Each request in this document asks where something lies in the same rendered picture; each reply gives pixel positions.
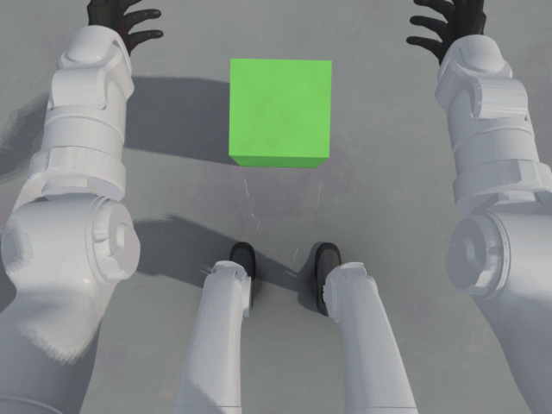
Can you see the robot left hand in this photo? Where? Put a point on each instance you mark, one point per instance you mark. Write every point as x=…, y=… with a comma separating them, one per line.
x=110, y=14

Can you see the robot right forearm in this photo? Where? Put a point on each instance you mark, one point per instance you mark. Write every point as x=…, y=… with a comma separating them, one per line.
x=491, y=134

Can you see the carton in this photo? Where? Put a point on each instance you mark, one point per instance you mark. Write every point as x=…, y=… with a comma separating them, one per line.
x=279, y=112

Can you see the robot right upper arm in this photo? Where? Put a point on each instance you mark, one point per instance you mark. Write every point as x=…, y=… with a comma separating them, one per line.
x=503, y=260

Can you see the robot right hand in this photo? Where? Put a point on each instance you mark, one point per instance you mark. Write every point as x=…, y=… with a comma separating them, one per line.
x=465, y=17

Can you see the robot left forearm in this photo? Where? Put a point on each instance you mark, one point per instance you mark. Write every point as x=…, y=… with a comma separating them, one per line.
x=84, y=130

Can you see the robot right thigh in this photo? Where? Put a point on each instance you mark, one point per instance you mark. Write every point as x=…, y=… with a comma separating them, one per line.
x=374, y=374

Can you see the robot left upper arm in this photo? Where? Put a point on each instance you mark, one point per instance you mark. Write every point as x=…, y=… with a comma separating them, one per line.
x=65, y=258

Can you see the robot left foot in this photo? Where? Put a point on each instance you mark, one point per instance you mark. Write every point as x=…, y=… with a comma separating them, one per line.
x=242, y=253

